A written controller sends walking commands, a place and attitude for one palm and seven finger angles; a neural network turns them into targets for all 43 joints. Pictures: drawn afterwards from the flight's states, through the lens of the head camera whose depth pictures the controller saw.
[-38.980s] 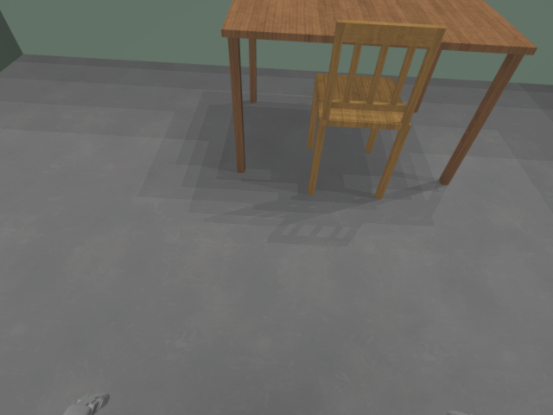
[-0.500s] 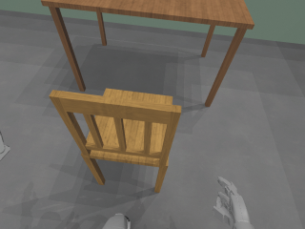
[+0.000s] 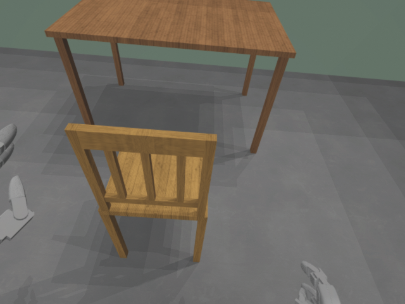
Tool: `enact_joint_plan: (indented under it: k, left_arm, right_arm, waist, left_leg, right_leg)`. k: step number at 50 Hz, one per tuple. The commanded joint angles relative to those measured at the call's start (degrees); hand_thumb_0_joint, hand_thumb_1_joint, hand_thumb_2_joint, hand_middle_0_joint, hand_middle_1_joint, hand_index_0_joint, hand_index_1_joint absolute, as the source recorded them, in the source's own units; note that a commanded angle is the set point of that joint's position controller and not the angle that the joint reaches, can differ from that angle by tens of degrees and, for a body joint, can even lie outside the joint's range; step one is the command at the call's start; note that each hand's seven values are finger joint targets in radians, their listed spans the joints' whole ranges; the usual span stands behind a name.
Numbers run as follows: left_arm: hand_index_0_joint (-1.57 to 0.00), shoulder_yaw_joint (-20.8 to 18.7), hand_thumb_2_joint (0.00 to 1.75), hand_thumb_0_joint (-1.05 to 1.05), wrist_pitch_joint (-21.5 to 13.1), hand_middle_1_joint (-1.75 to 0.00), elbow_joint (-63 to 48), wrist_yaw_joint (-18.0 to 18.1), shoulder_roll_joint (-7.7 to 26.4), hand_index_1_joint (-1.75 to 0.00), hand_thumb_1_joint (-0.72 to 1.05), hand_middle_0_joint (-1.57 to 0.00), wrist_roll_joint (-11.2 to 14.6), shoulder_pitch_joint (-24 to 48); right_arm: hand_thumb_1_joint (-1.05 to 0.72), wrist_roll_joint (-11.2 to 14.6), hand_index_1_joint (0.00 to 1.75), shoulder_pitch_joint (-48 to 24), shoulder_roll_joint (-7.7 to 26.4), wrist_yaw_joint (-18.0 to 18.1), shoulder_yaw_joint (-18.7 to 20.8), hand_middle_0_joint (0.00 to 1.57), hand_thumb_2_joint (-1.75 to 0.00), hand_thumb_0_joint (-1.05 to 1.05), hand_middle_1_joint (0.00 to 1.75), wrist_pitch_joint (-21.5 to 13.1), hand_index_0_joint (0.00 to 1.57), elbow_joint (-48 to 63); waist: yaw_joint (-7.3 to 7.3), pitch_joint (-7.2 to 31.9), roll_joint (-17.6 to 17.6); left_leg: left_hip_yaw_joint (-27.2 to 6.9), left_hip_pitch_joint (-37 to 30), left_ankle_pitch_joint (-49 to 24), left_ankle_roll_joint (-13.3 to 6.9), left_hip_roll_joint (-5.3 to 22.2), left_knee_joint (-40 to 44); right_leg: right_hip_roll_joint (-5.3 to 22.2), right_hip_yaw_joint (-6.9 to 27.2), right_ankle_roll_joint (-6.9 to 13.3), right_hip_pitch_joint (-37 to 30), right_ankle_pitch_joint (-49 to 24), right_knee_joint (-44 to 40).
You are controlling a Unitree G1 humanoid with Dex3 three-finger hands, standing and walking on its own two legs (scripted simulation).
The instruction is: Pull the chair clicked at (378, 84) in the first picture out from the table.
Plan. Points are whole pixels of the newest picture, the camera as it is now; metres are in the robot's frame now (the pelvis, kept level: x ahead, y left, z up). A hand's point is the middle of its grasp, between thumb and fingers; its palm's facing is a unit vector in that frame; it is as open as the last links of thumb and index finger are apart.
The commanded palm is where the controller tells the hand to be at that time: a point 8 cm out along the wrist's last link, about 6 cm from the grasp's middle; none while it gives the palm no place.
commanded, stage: stop stepping back and stand still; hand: left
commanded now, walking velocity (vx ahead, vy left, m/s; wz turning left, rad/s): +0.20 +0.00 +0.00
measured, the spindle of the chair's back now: (148, 176) +0.48 +0.17 -0.12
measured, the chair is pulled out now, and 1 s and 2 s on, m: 0.63 0.63 0.63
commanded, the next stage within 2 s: let the arm hang, fingers relaxed in 0.38 s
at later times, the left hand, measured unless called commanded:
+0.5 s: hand (16, 218) +0.20 +0.27 +0.16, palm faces +0.45 -0.76 -0.48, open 7.4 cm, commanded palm none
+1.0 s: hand out of the picture +0.02 +0.19 -0.17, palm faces +0.05 -0.97 -0.23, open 7.1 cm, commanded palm none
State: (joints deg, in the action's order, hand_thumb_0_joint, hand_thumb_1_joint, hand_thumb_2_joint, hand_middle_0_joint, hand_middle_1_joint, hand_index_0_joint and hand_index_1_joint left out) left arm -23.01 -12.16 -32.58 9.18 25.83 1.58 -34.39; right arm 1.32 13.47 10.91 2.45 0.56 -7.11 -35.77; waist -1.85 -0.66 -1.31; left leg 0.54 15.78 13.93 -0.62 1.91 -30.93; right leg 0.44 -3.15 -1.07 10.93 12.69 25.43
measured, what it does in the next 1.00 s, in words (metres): stands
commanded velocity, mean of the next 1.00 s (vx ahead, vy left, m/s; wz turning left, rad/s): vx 0.03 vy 0.00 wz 0.00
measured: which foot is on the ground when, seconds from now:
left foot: down 0.00-1.00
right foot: down 0.00-1.00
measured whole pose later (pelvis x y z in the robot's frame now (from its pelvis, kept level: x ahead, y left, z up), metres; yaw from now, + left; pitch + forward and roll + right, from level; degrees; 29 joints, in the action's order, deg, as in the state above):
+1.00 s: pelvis +0.01 +0.00 +0.00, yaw +2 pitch -2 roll -1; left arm -0.4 1.7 54.5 1.7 11.8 -1.0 -18.4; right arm -1.2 18.8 10.5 1.3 0.3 0.5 -56.5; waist -0.6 -2.3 0.2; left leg -1.2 13.5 12.2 -0.5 -0.1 -27.7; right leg 0.6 -2.0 -0.3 9.5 14.2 25.8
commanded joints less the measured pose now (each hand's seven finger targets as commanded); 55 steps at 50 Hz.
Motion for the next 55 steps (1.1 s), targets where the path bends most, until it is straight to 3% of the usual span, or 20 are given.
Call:
enact_joint_plan:
  k: [1, 4, 8, 10, 15, 16, 19, 23, 24, 25, 26, 28, 31, 33, 35, 36, 40, 47, 51, 55]
  left_arm:
    - [-0.2, -10.15, 0.9, 0.0, -2.1, -0.3, -2.0, 1.47, 8.71, -0.3, 0.9, -0.2, 0.52, -0.81]
    - [-0.2, -7.72, 0.9, 0.0, -1.53, -0.3, -1.31, 1.56, 6.93, -0.3, 0.9, -0.2, 0.07, 5.17]
    - [-0.2, -4.87, 0.9, 0.0, -1.37, -0.3, -4.42, 1.31, 6.71, -0.3, 0.9, -0.2, -0.18, 10.74]
    - [-0.2, -4.21, 0.9, 0.0, -1.2, -0.3, -5.48, 1.37, 6.13, -0.3, 0.9, -0.2, -0.27, 10.44]
    - [-0.2, -6.61, 0.9, 0.0, -1.36, -0.3, -6.88, 2.03, 7.57, -0.3, 0.9, -0.2, -0.97, 9.42]
    - [-0.2, -8.05, 0.9, 0.0, -1.6, -0.3, -7.0, 2.18, 9.37, -0.3, 0.9, -0.2, -0.97, 9.74]
    - [-0.2, -8.02, 0.9, 0.0, -2.42, -0.3, -5.07, 1.88, 8.1, -0.3, 0.9, -0.2, -0.44, 7.42]
    - [-0.2, -6.83, 0.9, 0.0, -2.36, -0.3, -2.35, 1.27, 6.54, -0.3, 0.9, -0.2, -0.05, 4.42]
    - [-0.2, 16.24, 0.9, 0.0, 7.89, -0.3, 39.33, -7.01, -6.14, -0.3, 0.9, -0.2, -5.07, 8.48]
    - [-0.2, 16.37, 0.9, 0.0, 11.56, -0.3, 41.07, -8.34, -11.2, -0.3, 0.9, -0.2, -3.55, 6.75]
    - [-0.2, 17.08, 0.9, 0.0, 12.54, -0.3, 40.45, -8.48, -12.04, -0.3, 0.9, -0.2, -3.74, 7.25]
    - [-0.2, 17.92, 0.9, 0.0, 12.39, -0.3, 45.03, -8.55, -10.98, -0.3, 0.9, -0.2, -3.36, 10.66]
    - [-0.2, 18.55, 0.9, 0.0, 12.0, -0.3, 53.69, -8.15, -8.67, -0.3, 0.9, -0.2, -3.52, 14.74]
    - [-0.2, 19.2, 0.9, 0.0, 12.18, -0.3, 59.52, -7.73, -7.67, -0.3, 0.9, -0.2, -3.17, 15.92]
    - [-0.2, 20.03, 0.9, 0.0, 12.42, -0.3, 65.63, -7.37, -7.61, -0.3, 0.9, -0.2, -2.78, 16.01]
    - [-0.2, 20.49, 0.9, 0.0, 12.41, -0.3, 68.55, -7.37, -7.26, -0.3, 0.9, -0.2, -2.62, 15.7]
    - [-0.2, 20.0, 0.9, 0.0, 12.36, -0.3, 76.47, -6.92, -9.91, -0.3, 0.9, -0.2, -2.62, 12.64]
    - [-0.2, 21.52, 0.9, 0.0, 12.37, -0.3, 83.45, -7.48, -9.94, -0.3, 0.9, -0.2, -2.34, 14.5]
    - [-0.2, 21.98, 0.9, 0.0, 12.24, -0.3, 86.04, -7.48, -10.14, -0.3, 0.9, -0.2, -2.15, 13.93]
    - [-0.2, 22.32, 0.9, 0.0, 12.29, -0.3, 87.82, -7.26, -10.34, -0.3, 0.9, -0.2, -2.02, 12.76]
  right_arm:
    - [-0.9, 0.32, 0.3, -4.39, 8.36, 0.81, 3.33, 0.2, -0.9, 0.0, 0.3, -0.59, 0.2, 8.69]
    - [-0.9, -0.22, 0.3, -5.05, 8.24, 1.29, 2.91, 0.2, -0.9, 0.0, 0.3, -0.49, 0.2, 8.84]
    - [-0.9, -0.76, 0.3, -5.07, 8.37, 1.36, 3.01, 0.2, -0.9, 0.0, 0.3, -1.28, 0.2, 7.84]
    - [-0.9, -0.84, 0.3, -5.5, 8.27, 1.38, 2.87, 0.2, -0.9, 0.0, 0.3, -1.81, 0.2, 7.67]
    - [-0.9, -0.27, 0.3, -6.66, 7.73, 1.84, 2.37, 0.2, -0.9, 0.0, 0.3, -2.58, 0.2, 8.01]
    - [-0.9, -0.16, 0.3, -6.1, 7.46, 1.99, 2.39, 0.2, -0.9, 0.0, 0.3, -2.71, 0.2, 7.9]
    - [-0.9, -0.3, 0.3, -5.36, 7.04, 1.38, 2.39, 0.2, -0.9, 0.0, 0.3, -3.34, 0.2, 7.23]
    - [-0.9, -0.32, 0.3, -5.55, 7.37, 0.78, 2.48, 0.2, -0.9, 0.0, 0.3, -2.97, 0.2, 7.24]
    - [-0.9, -1.88, 0.3, -4.78, 11.23, -3.74, 3.6, 0.2, -0.9, 0.0, 0.3, -2.35, 0.2, -5.85]
    - [-0.9, -1.83, 0.3, 0.26, 5.6, -3.21, 2.76, 0.2, -0.9, 0.0, 0.3, 0.49, 0.2, -6.68]
    - [-0.9, -2.04, 0.3, 1.22, 5.19, -2.95, 2.41, 0.2, -0.9, 0.0, 0.3, 1.27, 0.2, -5.99]
    - [-0.9, -2.63, 0.3, -0.55, 6.29, -2.71, 1.83, 0.2, -0.9, 0.0, 0.3, 2.63, 0.2, -5.45]
    - [-0.9, -2.9, 0.3, -0.38, 7.38, -2.45, 1.81, 0.2, -0.9, 0.0, 0.3, 4.0, 0.2, -5.69]
    - [-0.9, -2.85, 0.3, 0.48, 7.79, -2.0, 1.45, 0.2, -0.9, 0.0, 0.3, 4.64, 0.2, -7.09]
    - [-0.9, -2.63, 0.3, 0.71, 7.62, -1.73, 0.78, 0.2, -0.9, 0.0, 0.3, 4.79, 0.2, -9.52]
    - [-0.9, -2.44, 0.3, 0.36, 7.56, -1.63, 0.37, 0.2, -0.9, 0.0, 0.3, 4.82, 0.2, -10.63]
    - [-0.9, -2.55, 0.3, 2.77, 4.21, -1.1, 0.6, 0.2, -0.9, 0.0, 0.3, 5.55, 0.2, -13.97]
    - [-0.9, -2.31, 0.3, 6.69, 4.57, -1.08, 0.91, 0.2, -0.9, 0.0, 0.3, 6.46, 0.2, -17.37]
    - [-0.9, -2.15, 0.3, 8.54, 4.2, -1.03, 0.78, 0.2, -0.9, 0.0, 0.3, 6.49, 0.2, -19.25]
    - [-0.9, -2.21, 0.3, 9.85, 3.99, -1.02, 0.58, 0.2, -0.9, 0.0, 0.3, 6.54, 0.2, -20.96]
  waist:
    - [0.68, -1.35, 8.86]
    - [0.46, -1.87, 6.47]
    - [0.45, 0.9, -1.2]
    - [0.63, 1.97, -0.18]
    - [1.51, -0.59, 9.61]
    - [1.49, -1.24, 9.42]
    - [1.47, 0.41, 6.0]
    - [1.23, 0.2, 4.34]
    - [-0.72, -2.33, 1.66]
    - [0.17, 2.55, 1.37]
    - [-0.04, 2.1, 0.71]
    - [1.34, 3.61, -1.15]
    - [1.48, 6.04, -11.83]
    - [1.24, 8.46, -9.46]
    - [1.73, 7.88, -0.69]
    - [2.33, 5.23, 4.8]
    - [2.19, 3.72, 15.43]
    - [1.82, -3.28, 5.1]
    - [1.75, -4.67, -0.51]
    - [1.52, -4.33, -1.1]
  left_leg:
    - [-5.34, 9.21, 22.05, -1.59, 2.71, 9.98]
    - [-6.34, 9.53, 23.77, -2.35, 2.63, 9.73]
    - [-5.33, 2.92, 14.93, -3.06, 0.85, 3.59]
    - [-6.11, 0.37, 13.24, -3.28, 1.22, 5.3]
    - [-12.02, 9.44, 25.22, -4.02, 5.62, 16.37]
    - [-11.43, 10.55, 23.02, -3.75, 5.25, 15.76]
    - [-8.4, 6.04, 11.2, -2.46, 3.11, 11.16]
    - [-6.7, 3.37, 7.16, -1.75, 2.69, 9.63]
    - [-5.16, 5.05, -9.15, -0.95, 2.03, -1.08]
    - [-3.96, 1.03, -10.2, -0.94, 2.21, -0.27]
    - [-4.11, -0.03, -11.54, -1.12, 2.76, -0.05]
    - [-8.09, 4.32, -10.42, -2.65, 3.96, 2.84]
    - [-7.12, 1.16, -17.12, -2.31, 1.7, 0.05]
    - [-6.72, -3.46, -22.2, -1.98, 1.55, 1.06]
    - [-7.75, -5.28, -24.95, -2.31, 2.64, 3.73]
    - [-7.86, -4.29, -24.58, -2.54, 2.61, 4.97]
    - [-7.0, -4.12, -12.23, -2.2, 2.18, 7.2]
    - [-8.29, 0.29, 1.02, -2.41, 2.83, 10.87]
    - [-7.47, -0.29, 1.35, -2.57, 2.55, 10.56]
    - [-7.1, -2.13, 2.1, -2.44, 2.33, 10.17]
  right_leg:
    - [2.48, 6.85, 2.73, 1.83, 17.34, -8.03]
    - [1.76, 6.84, 3.11, 3.23, 18.97, -6.74]
    - [5.02, 10.76, 4.12, 4.67, 16.2, -8.7]
    - [5.16, 10.89, 4.2, 4.83, 15.01, -7.95]
    - [0.44, 4.93, 1.79, -1.56, 10.97, -1.12]
    - [0.8, 5.11, 1.73, -2.9, 8.36, -1.88]
    - [2.61, 7.72, 2.49, -2.97, 2.43, -5.48]
    - [3.29, 9.03, 2.74, -1.26, 2.2, -7.89]
    - [5.49, 4.61, 2.99, 6.94, -10.51, 3.18]
    - [5.2, 5.61, 2.8, 7.47, -8.58, 2.24]
    - [4.66, 4.21, 2.36, 8.06, -7.35, 1.89]
    - [3.98, 4.35, 2.14, 4.43, -4.12, 3.27]
    - [6.11, 6.73, 4.28, 0.14, -14.51, 3.2]
    - [6.34, 6.94, 4.68, -1.19, -17.75, 3.72]
    - [4.72, 6.17, 3.37, -1.52, -12.16, 3.1]
    - [3.98, 5.99, 2.91, -1.53, -9.84, 1.91]
    - [3.83, 5.32, 3.62, -1.75, -4.43, -1.52]
    - [3.94, 5.39, 3.89, -0.04, 0.36, -4.81]
    - [4.26, 6.06, 4.08, 1.53, 1.83, -5.99]
    - [4.62, 6.98, 4.21, 3.6, 4.24, -6.11]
